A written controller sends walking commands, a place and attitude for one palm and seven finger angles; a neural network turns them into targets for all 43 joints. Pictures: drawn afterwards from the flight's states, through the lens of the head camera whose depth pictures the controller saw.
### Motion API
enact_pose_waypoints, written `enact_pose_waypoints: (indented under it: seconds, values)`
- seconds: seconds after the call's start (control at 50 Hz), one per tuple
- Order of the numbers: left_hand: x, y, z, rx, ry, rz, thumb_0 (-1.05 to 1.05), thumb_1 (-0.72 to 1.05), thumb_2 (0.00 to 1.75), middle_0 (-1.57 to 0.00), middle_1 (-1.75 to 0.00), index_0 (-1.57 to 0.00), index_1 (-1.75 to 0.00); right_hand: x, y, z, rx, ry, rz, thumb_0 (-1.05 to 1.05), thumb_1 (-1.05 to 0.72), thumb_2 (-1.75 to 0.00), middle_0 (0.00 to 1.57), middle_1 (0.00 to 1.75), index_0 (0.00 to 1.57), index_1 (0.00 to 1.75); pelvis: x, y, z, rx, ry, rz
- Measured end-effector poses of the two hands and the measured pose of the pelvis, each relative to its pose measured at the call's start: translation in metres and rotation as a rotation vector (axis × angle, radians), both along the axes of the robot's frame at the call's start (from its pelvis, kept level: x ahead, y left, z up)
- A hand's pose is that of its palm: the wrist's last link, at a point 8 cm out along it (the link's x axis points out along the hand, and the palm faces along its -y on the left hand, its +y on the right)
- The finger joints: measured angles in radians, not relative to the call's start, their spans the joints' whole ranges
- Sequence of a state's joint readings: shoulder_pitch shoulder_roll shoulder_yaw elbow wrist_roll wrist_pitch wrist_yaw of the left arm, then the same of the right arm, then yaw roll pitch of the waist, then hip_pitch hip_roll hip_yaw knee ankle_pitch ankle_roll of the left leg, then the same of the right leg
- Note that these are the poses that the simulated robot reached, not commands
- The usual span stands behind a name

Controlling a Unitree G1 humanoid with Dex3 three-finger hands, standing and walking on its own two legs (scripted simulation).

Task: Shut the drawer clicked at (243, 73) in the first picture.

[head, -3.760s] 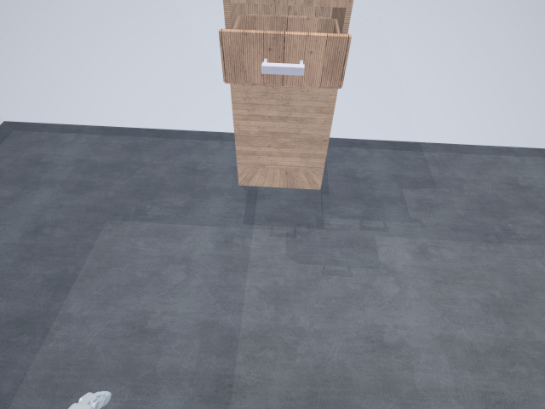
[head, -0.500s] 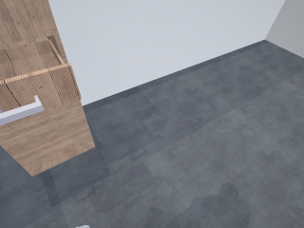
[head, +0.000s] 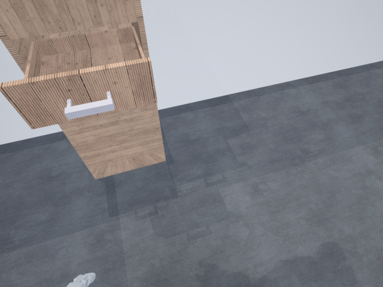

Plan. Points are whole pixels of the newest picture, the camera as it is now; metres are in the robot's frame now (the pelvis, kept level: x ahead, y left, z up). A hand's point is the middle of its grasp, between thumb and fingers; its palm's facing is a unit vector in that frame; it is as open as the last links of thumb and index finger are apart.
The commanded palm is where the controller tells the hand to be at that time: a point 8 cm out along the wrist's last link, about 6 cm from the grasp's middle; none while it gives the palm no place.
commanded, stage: turn to face it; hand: left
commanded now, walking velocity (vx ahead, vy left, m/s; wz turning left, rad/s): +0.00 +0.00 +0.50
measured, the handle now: (89, 103) +0.58 +0.30 +0.02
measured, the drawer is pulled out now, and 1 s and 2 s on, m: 0.24 0.24 0.24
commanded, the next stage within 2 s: take the last steps up to it in 0.34 s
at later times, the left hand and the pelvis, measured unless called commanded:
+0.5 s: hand out of the picture -0.08 +0.20 -0.18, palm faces +0.30 -0.92 -0.23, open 7.4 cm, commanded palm none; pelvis -0.04 +0.00 -0.01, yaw +14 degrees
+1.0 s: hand out of the picture +0.08 +0.21 -0.17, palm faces +0.18 -0.97 -0.17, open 7.4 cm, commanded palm none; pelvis +0.04 +0.01 +0.00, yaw +13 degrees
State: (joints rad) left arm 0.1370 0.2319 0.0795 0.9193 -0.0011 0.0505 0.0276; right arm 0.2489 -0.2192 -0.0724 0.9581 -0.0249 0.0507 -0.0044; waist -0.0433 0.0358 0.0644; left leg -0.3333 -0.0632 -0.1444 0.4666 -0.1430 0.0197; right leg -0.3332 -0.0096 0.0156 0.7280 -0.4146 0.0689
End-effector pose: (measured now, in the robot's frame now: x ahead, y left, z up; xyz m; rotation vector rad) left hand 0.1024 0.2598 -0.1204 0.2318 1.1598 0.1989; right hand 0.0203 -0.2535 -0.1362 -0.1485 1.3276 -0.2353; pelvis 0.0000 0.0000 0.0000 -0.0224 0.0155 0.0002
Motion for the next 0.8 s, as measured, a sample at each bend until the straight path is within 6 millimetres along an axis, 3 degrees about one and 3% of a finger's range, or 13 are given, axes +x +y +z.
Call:
enact_pose_waypoints:
  seconds: [0.08,0.14,0.28,0.38,0.48,0.56,0.66,0.8]
  values:
    - [-0.017,-0.018,0.005,0.027,-0.058,0.032,0.00,0.91,0.90,-0.20,-0.30,-0.20,-0.30,0.012,-0.024,-0.015,0.015,-0.024,0.041,0.00,-0.91,-0.90,0.20,0.30,0.20,0.30,-0.009,-0.019,-0.008,0.023,-0.011,0.048]
    - [-0.041,-0.029,0.012,0.025,-0.050,0.070,0.00,0.91,0.90,-0.20,-0.30,-0.20,-0.30,0.027,-0.035,-0.012,0.019,-0.046,0.089,0.00,-0.91,-0.90,0.20,0.30,0.20,0.30,-0.013,-0.025,-0.003,0.033,-0.026,0.095]
    - [-0.092,-0.043,0.010,-0.005,-0.004,0.157,0.00,0.90,0.90,-0.21,-0.30,-0.20,-0.30,0.057,-0.036,-0.001,0.021,-0.077,0.192,0.00,-0.91,-0.90,0.20,0.30,0.20,0.30,-0.020,-0.032,0.003,0.061,-0.034,0.168]
    - [-0.140,-0.041,-0.003,-0.040,0.069,0.229,0.00,0.90,0.90,-0.21,-0.30,-0.20,-0.30,0.080,-0.013,0.003,0.013,-0.079,0.277,0.00,-0.91,-0.90,0.19,0.30,0.20,0.30,-0.027,-0.023,0.002,0.058,-0.025,0.206]
    - [-0.196,-0.023,-0.024,-0.078,0.170,0.314,0.00,0.90,0.90,-0.21,-0.30,-0.20,-0.30,0.103,0.028,0.007,-0.004,-0.135,0.368,0.00,-0.91,-0.90,0.19,0.30,0.20,0.30,-0.037,-0.002,-0.007,0.029,-0.016,0.240]
    - [-0.226,-0.007,-0.036,-0.098,0.247,0.353,0.00,0.91,0.90,-0.21,-0.30,-0.20,-0.30,0.104,0.059,0.015,-0.007,-0.172,0.419,0.00,-0.91,-0.90,0.20,0.30,0.20,0.30,-0.040,0.012,-0.008,0.024,-0.026,0.241]
    - [-0.223,0.005,-0.029,-0.127,0.247,0.342,0.00,0.91,0.90,-0.20,-0.30,-0.20,-0.30,0.080,0.075,0.025,-0.003,-0.160,0.381,0.00,-0.92,-0.90,0.20,0.30,0.20,0.30,-0.032,0.025,0.005,0.001,-0.040,0.251]
    - [-0.175,0.010,-0.025,-0.143,0.183,0.301,0.00,0.91,0.90,-0.20,-0.30,-0.20,-0.30,0.034,0.057,0.021,-0.028,-0.036,0.294,-0.01,-0.94,-0.90,0.20,0.30,0.20,0.30,-0.013,0.031,0.008,0.014,-0.041,0.245]
